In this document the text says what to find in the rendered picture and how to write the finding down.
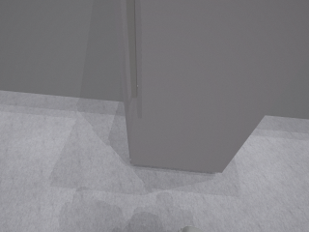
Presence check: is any handle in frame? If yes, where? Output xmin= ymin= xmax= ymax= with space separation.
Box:
xmin=126 ymin=0 xmax=138 ymax=99

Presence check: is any fridge door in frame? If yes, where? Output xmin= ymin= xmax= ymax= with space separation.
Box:
xmin=116 ymin=0 xmax=309 ymax=173

